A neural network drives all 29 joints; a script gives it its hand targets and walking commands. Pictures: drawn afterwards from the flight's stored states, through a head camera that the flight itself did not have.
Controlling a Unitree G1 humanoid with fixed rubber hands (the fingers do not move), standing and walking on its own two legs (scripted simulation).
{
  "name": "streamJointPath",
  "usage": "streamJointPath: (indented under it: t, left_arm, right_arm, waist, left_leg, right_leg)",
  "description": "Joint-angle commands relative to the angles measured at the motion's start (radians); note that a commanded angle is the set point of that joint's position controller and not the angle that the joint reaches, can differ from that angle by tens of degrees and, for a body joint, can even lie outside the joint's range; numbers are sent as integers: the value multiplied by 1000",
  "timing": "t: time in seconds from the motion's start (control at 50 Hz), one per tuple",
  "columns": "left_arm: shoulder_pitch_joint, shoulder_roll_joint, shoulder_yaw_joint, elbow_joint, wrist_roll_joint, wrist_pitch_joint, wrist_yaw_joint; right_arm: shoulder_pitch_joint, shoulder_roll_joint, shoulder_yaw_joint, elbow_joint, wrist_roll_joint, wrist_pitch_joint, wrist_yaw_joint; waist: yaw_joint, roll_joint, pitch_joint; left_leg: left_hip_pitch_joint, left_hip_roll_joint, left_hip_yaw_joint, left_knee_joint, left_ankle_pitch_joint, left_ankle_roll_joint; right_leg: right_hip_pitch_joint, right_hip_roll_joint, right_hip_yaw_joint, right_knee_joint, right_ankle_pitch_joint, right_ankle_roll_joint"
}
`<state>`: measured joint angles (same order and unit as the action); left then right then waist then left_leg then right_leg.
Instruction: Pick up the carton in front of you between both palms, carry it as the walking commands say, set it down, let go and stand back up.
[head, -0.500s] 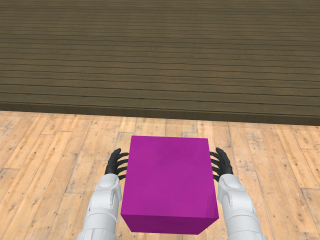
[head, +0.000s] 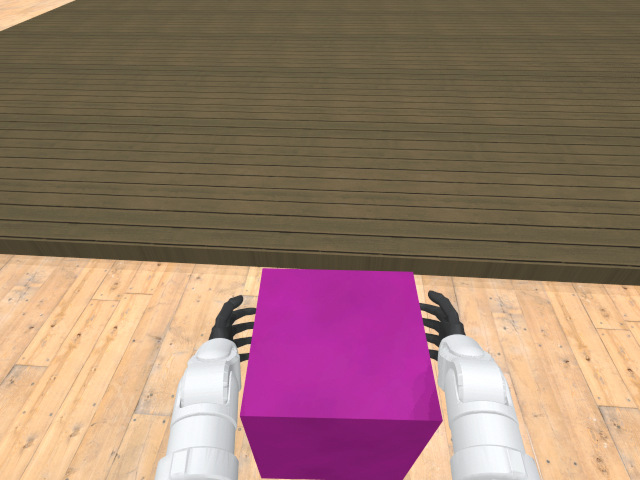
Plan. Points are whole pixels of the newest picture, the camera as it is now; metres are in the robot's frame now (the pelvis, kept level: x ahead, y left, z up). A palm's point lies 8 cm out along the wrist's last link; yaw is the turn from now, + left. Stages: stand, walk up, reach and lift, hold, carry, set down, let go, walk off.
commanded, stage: reach and lift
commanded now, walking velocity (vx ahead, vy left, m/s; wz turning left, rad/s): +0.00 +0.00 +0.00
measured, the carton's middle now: (334, 378) +0.29 +0.00 -0.05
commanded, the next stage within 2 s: hold in 0.70 s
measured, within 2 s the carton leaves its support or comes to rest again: neither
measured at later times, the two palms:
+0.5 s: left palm (223, 339) +0.31 +0.15 +0.04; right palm (451, 335) +0.31 -0.15 +0.04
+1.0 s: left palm (220, 337) +0.30 +0.15 +0.05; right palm (457, 333) +0.30 -0.15 +0.06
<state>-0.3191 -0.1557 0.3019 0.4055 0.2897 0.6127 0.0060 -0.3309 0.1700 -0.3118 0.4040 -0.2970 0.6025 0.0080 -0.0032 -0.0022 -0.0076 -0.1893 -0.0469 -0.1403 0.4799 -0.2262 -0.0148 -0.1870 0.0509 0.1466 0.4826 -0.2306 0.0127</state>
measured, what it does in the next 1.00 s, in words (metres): stands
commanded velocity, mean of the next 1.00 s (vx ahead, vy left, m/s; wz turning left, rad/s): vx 0.00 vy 0.00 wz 0.00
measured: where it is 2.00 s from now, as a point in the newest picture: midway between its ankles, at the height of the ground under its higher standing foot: outside the picture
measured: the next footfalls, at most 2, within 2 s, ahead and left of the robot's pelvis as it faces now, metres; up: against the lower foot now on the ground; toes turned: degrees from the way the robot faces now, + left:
none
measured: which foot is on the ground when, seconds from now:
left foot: down 0.00-1.00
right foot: down 0.00-1.00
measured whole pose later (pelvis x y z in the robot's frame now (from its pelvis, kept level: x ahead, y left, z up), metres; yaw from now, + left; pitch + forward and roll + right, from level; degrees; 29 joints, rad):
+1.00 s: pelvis +0.01 +0.00 +0.01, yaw +0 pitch -7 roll +0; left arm -0.26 -0.15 0.22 0.24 0.27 0.77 0.01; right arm -0.27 0.15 -0.23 0.24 -0.27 0.75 0.01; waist 0.00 0.00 0.00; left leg -0.04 -0.04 -0.13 0.35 -0.19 -0.01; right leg -0.04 0.04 0.14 0.36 -0.19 0.01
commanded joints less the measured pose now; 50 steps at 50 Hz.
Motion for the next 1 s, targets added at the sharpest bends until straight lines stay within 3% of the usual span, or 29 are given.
streamJointPath:
  t: [0.0,0.44,0.66,0.76,0.88,0.98]
  left_arm:
    - [-594,-970,-557,1,-237,-28,-260]
    - [-445,-940,-611,-130,-268,20,-241]
    - [-419,-920,-628,-190,-281,50,-242]
    - [-427,-927,-691,-273,-318,77,-240]
    - [-406,-871,-627,-226,-280,121,-234]
    - [-477,-898,-628,-222,-285,115,-244]
  right_arm:
    - [-528,977,555,49,224,-13,247]
    - [-383,936,605,-82,253,33,240]
    - [-352,933,625,-135,267,65,233]
    - [-353,939,679,-220,301,93,227]
    - [-339,887,622,-176,269,138,223]
    - [-408,909,621,-171,274,131,233]
  waist:
    - [-1,5,-235]
    - [0,5,-258]
    - [3,0,-235]
    - [-3,0,-276]
    - [3,-2,-144]
    - [0,2,-168]
  left_leg:
    - [62,-38,78,-92,14,10]
    - [159,-47,68,-135,240,-6]
    - [174,-52,70,-149,255,-3]
    - [210,-54,68,-157,300,-4]
    - [163,-49,75,-186,158,-1]
    - [168,-46,76,-176,128,3]
  right_leg:
    - [45,32,-74,-96,32,-9]
    - [137,46,-71,-131,246,3]
    - [161,47,-65,-148,276,8]
    - [202,46,-62,-156,334,12]
    - [165,42,-69,-187,185,7]
    - [157,40,-72,-176,153,4]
